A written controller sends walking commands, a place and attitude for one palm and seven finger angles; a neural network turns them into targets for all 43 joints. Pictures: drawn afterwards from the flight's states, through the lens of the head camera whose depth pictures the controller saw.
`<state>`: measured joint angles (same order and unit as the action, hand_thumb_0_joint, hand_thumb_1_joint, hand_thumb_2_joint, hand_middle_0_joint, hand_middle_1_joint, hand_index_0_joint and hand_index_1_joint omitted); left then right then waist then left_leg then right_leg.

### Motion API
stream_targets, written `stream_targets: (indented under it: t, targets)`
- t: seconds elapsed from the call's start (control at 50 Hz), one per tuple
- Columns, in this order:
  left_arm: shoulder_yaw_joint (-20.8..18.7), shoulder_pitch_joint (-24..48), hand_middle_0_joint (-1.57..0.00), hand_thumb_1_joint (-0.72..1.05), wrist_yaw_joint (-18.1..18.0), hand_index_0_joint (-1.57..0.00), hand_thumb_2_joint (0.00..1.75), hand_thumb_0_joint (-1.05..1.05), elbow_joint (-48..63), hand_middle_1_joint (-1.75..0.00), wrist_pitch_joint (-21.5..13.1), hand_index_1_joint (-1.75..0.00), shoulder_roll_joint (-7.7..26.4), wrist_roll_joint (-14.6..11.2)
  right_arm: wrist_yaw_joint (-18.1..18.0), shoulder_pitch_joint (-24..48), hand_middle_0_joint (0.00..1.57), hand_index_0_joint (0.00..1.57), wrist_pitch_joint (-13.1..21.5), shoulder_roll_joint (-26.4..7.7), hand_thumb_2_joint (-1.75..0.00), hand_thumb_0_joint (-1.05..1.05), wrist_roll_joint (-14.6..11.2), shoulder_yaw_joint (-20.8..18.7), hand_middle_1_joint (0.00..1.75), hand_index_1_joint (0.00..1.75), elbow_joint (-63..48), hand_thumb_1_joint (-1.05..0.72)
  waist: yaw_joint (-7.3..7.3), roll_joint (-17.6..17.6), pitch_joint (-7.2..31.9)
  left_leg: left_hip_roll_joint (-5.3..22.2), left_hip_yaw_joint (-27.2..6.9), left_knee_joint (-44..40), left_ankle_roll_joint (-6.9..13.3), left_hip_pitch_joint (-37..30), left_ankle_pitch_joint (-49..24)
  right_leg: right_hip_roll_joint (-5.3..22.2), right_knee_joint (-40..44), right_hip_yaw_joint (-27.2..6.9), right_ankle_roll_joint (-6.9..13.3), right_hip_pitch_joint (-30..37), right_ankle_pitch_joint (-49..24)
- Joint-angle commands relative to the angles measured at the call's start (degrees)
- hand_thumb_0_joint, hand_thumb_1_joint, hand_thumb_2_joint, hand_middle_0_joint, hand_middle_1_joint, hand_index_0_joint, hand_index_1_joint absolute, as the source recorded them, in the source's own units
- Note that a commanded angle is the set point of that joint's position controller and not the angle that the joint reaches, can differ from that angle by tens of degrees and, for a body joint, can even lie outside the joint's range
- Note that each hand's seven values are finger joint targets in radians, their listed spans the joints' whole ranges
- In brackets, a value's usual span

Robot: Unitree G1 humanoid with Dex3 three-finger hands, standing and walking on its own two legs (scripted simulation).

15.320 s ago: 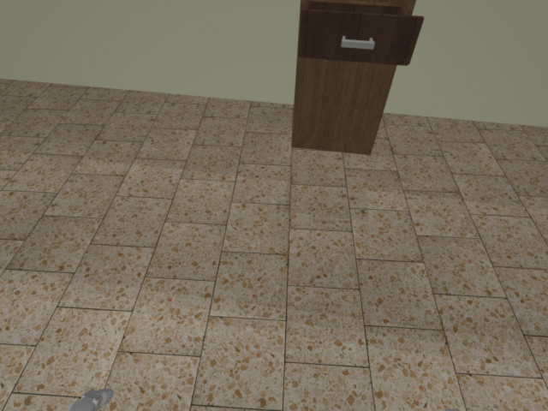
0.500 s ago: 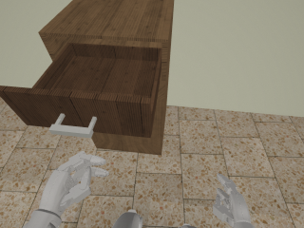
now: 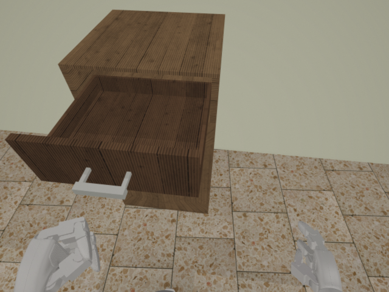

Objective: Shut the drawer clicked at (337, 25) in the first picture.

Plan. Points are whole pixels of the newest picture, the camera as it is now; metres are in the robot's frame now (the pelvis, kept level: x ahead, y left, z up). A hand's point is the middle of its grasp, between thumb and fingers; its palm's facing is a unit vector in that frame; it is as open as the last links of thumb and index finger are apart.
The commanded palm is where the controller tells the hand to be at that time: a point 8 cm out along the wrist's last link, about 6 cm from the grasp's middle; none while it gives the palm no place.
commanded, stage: raise the hand and make a fist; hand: left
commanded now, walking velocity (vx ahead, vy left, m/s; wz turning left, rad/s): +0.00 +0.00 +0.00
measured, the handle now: (103, 182) +0.33 +0.24 +0.03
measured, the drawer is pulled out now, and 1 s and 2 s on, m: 0.29 0.29 0.29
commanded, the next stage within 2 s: bring the fist close to the handle in 0.72 s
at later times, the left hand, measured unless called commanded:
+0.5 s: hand (64, 261) +0.14 +0.20 +0.12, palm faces +0.00 -1.00 -0.08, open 3.2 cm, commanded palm +0.10 +0.26 +0.13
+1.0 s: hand (80, 261) +0.15 +0.19 +0.11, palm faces +0.02 -1.00 -0.09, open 3.2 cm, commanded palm +0.12 +0.25 +0.11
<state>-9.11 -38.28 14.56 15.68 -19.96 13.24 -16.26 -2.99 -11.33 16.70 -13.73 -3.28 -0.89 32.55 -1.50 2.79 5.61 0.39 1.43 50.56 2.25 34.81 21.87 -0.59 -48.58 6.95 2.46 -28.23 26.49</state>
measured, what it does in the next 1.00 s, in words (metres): stands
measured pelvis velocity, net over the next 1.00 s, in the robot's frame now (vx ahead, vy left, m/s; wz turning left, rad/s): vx -0.01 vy -0.01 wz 0.00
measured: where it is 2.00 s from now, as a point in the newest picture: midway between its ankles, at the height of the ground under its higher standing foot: outside the picture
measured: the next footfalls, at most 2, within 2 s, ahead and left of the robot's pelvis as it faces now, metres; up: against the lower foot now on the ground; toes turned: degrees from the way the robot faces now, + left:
none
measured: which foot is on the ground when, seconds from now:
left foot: down 0.00-1.00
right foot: down 0.00-1.00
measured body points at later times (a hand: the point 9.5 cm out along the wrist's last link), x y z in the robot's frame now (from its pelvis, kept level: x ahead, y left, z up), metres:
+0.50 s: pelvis +0.00 +0.01 +0.02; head -0.02 -0.01 +0.47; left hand +0.14 +0.26 +0.13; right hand +0.20 -0.21 -0.03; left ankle +0.04 +0.09 -0.70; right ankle -0.01 -0.09 -0.70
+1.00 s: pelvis -0.01 -0.01 +0.02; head -0.01 -0.02 +0.47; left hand +0.14 +0.24 +0.11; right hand +0.19 -0.23 -0.04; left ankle +0.04 +0.09 -0.70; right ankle -0.01 -0.09 -0.70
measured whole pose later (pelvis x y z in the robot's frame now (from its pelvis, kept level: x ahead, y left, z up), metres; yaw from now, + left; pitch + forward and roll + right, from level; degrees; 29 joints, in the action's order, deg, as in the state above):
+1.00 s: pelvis -0.01 -0.01 +0.02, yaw +0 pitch +1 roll -1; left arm -11.0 -34.5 17.5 13.9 -12.7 14.0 -17.1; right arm -3.6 -12.1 22.1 -13.9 -3.5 2.0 35.7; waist -2.3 3.9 3.0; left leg 0.4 1.1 43.0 1.8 26.6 17.8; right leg -1.1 -41.0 7.1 2.8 -20.1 22.4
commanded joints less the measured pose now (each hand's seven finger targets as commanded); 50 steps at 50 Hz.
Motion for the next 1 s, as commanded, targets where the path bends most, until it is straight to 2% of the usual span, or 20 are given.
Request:
stream_targets:
  t: [0.0,0.06,0.14,0.16,0.2,0.3,0.34,0.36,0.38,0.44,0.46,0.5,0.56,0.58,0.66,0.68,0.74,0.86,0.92,0.98]
  targets:
    - [-3.5,-0.7,-1.4,0.9,1.4,-1.4,0.9,0.0,12.3,-1.6,-0.4,-1.6,6.4,-0.6,-0.5,4.3,0.2,0.2,3.3,-6.0,-0.9,0.0,-0.2,-1.7,0.3,0.3,-10.0,-0.9,0.7,-0.9,4.9,0.5,-4.1,-9.3,0.1,-11.2,-9.7,-0.2,10.0,-3.1,-1.4,-0.9,-12.2]
    - [-5.5,0.3,-1.4,0.9,1.7,-1.4,0.9,0.0,14.0,-1.6,1.5,-1.6,8.1,-0.8,-0.8,5.3,0.2,0.2,3.2,-5.9,-0.9,0.0,-0.2,-1.1,0.3,0.3,-9.7,-0.9,0.1,-0.4,4.7,0.6,-4.3,-10.2,0.1,-12.8,-11.5,-0.4,10.8,-2.9,-1.3,0.9,-14.4]
    - [-6.4,-1.1,-1.4,0.9,1.9,-1.4,0.9,0.0,16.6,-1.6,3.0,-1.6,7.4,-2.1,-0.7,5.5,0.2,0.2,3.3,-5.1,-0.9,0.0,-0.4,-0.4,0.3,0.3,-10.5,-0.9,-0.57,-0.5,5.1,0.6,-4.4,-11.7,-0.3,-14.8,-12.9,-0.7,11.5,-1.9,-1.2,2.4,-15.7]
    - [-8.2,-1.0,-1.4,0.9,1.6,-1.4,0.9,0.0,15.7,-1.6,3.5,-1.6,9.1,-2.0,-0.8,6.2,0.2,0.2,3.2,-5.2,-0.9,0.0,-0.4,-0.4,0.3,0.3,-9.9,-0.9,-0.91,-0.3,4.1,0.7,-4.4,-11.9,-0.3,-14.6,-13.2,-0.9,11.9,-2.0,-1.0,2.9,-16.1]
    - [-9.3,0.3,-1.4,0.9,2.0,-1.4,0.9,0.0,15.7,-1.6,4.1,-1.6,9.6,-2.7,-0.9,6.2,0.2,0.2,3.3,-5.1,-0.9,0.0,-0.6,0.0,0.3,0.3,-9.7,-0.9,-0.8,0.7,3.1,0.7,-4.5,-12.8,-0.7,-14.9,-12.4,-0.9,12.6,-1.9,-1.0,3.1,-15.3]
    - [-9.7,2.5,-1.4,0.9,4.2,-1.4,0.9,0.0,15.6,-1.6,5.8,-1.6,10.0,-4.0,-1.5,6.9,0.2,0.2,4.9,-5.7,-0.9,0.0,-1.1,0.7,0.3,0.3,-9.5,-0.9,-0.48,1.0,1.2,0.6,-4.8,-14.5,-0.7,-15.9,-9.2,-1.1,15.3,-2.3,-1.0,3.6,-12.1]
    - [-7.6,1.8,-1.4,0.9,5.2,-1.4,0.9,0.0,14.5,-1.6,6.5,-1.6,8.2,-4.5,-1.5,6.6,0.2,0.2,5.8,-6.1,-0.9,0.0,-1.0,0.8,0.3,0.3,-9.4,-0.9,-0.21,-0.5,1.1,0.4,-5.0,-14.7,-0.5,-16.0,-8.6,-1.0,15.9,-2.5,-1.2,3.4,-11.6]
    - [-8.2,2.7,-1.4,0.9,5.4,-1.4,0.9,0.0,13.3,-1.6,6.6,-1.6,8.7,-4.5,-1.6,7.0,0.2,0.2,6.3,-6.4,-0.9,0.0,-1.2,0.7,0.3,0.3,-9.0,-0.9,-0.21,-1.1,0.6,0.3,-5.0,-14.6,-0.4,-16.1,-8.6,-1.2,16.2,-2.6,-1.1,3.6,-11.6]
    - [-7.6,2.6,-1.4,0.9,5.7,-1.4,0.9,0.0,13.5,-1.6,6.7,-1.6,8.2,-4.7,-1.6,7.0,0.2,0.2,6.7,-6.4,-0.9,0.0,-1.1,0.9,0.3,0.3,-9.1,-0.9,-0.42,-0.3,0.5,0.2,-5.1,-14.9,-0.5,-15.8,-7.9,-1.1,16.4,-2.8,-1.1,3.5,-10.7]
    - [-7.6,3.2,-1.4,0.9,5.3,-1.4,0.9,0.0,14.1,-1.6,6.4,-1.6,8.7,-4.2,-1.4,6.6,0.2,0.2,7.6,-6.5,-0.9,0.0,-1.0,0.6,0.3,0.3,-8.8,-0.9,-0.48,-1.0,0.2,0.2,-5.1,-15.3,-0.4,-15.9,-6.8,-1.0,16.8,-3.0,-1.2,3.2,-8.9]
    - [-8.6,3.5,-1.4,0.9,4.5,-1.4,0.9,0.0,14.5,-1.6,6.2,-1.6,9.9,-3.6,-1.4,6.7,0.2,0.2,7.8,-6.6,-0.9,0.0,-1.0,0.6,0.3,0.3,-8.5,-0.9,-0.87,0.8,0.1,0.2,-4.9,-15.4,-0.5,-16.0,-6.5,-1.0,16.9,-3.0,-0.9,3.6,-8.2]
    - [-7.4,3.6,-1.4,0.9,3.3,-1.4,0.9,0.0,16.2,-1.6,5.7,-1.6,9.1,-2.7,-1.0,6.4,0.2,0.2,8.3,-6.3,-0.9,0.0,-0.7,0.6,0.3,0.3,-8.7,-0.9,-0.75,2.0,0.1,0.2,-5.0,-16.0,-0.5,-16.4,-5.5,-0.7,16.7,-2.7,-0.9,3.1,-7.0]
    - [-11.1,3.2,-1.4,0.9,1.4,-1.4,0.9,0.0,14.8,-1.6,5.3,-1.6,11.6,-2.1,-1.1,6.5,0.2,0.2,8.0,-6.1,-0.9,0.0,-0.7,0.1,0.3,0.3,-7.8,-0.9,-1.5,0.3,0.3,0.3,-4.8,-16.3,-0.6,-15.8,-5.0,-0.8,17.2,-2.9,-0.8,3.9,-5.8]
    - [-9.6,3.4,-1.4,0.9,1.4,-1.4,0.9,0.0,15.9,-1.6,5.0,-1.6,10.2,-2.2,-1.0,6.7,0.2,0.2,8.1,-6.1,-0.9,0.0,-0.7,0.4,0.3,0.3,-8.4,-0.9,-1.32,2.3,-0.1,0.1,-4.6,-16.5,-0.7,-15.7,-4.3,-0.5,17.2,-3.1,-0.8,3.6,-4.9]
    - [-10.8,2.7,-1.4,0.9,1.4,-1.4,0.9,0.0,12.7,-1.6,5.5,-1.6,10.4,-2.6,-1.2,6.9,0.2,0.2,8.1,-6.1,-0.9,0.0,-0.9,0.2,0.3,0.3,-7.5,-0.9,-1.38,0.9,-0.8,0.2,-4.2,-16.2,-0.7,-15.2,-4.3,-0.6,18.0,-3.5,-0.8,3.9,-4.8]
    - [-9.1,2.9,-1.4,0.9,1.9,-1.4,0.9,0.0,13.1,-1.6,5.5,-1.6,8.9,-3.1,-1.2,7.0,0.2,0.2,8.3,-6.2,-0.9,0.0,-1.0,0.3,0.3,0.3,-7.9,-0.9,-0.93,0.7,-1.1,0.1,-4.1,-16.1,-0.6,-15.5,-4.2,-0.5,18.2,-3.7,-1.0,3.4,-4.9]
    - [-8.0,3.1,-1.4,0.9,3.1,-1.4,0.9,0.0,13.4,-1.6,5.6,-1.6,8.6,-3.4,-1.3,6.8,0.2,0.2,9.1,-6.5,-0.9,0.0,-0.9,0.3,0.3,0.3,-7.9,-0.9,-0.8,0.7,-0.6,0.0,-4.0,-15.6,-0.5,-15.8,-5.0,-0.4,18.1,-4.0,-1.1,3.4,-6.0]
    - [-7.5,4.7,-1.4,0.9,3.1,-1.4,0.9,0.0,10.4,-1.6,4.7,-1.6,8.4,-2.6,-1.3,6.3,0.2,0.2,9.5,-6.8,-0.9,0.0,-0.5,0.0,0.3,0.3,-6.4,-0.9,-0.06,-2.8,-2.7,-0.1,-4.1,-14.7,-0.3,-14.5,-5.0,-0.5,18.5,-4.6,-1.4,1.9,-5.5]
    - [-7.0,6.7,-1.4,0.9,2.7,-1.4,0.9,0.0,9.8,-1.6,3.4,-1.6,7.7,-2.4,-1.3,5.8,0.2,0.2,9.2,-6.8,-0.9,0.0,-0.2,-0.2,0.3,0.3,-6.3,-0.9,0.24,-2.5,-2.1,-0.3,-4.0,-14.2,-0.3,-14.1,-4.3,-0.2,17.7,-4.7,-1.6,1.0,-4.4]
    - [-6.7,8.6,-1.4,0.9,2.0,-1.4,0.9,0.0,10.0,-1.6,2.2,-1.6,8.1,-1.4,-1.1,5.4,0.2,0.2,8.6,-6.9,-0.9,0.0,0.1,-0.2,0.3,0.3,-6.2,-0.9,0.57,-0.1,-0.5,-0.5,-3.8,-13.5,-0.2,-13.9,-4.5,0.1,16.9,-4.8,-1.5,1.0,-4.4]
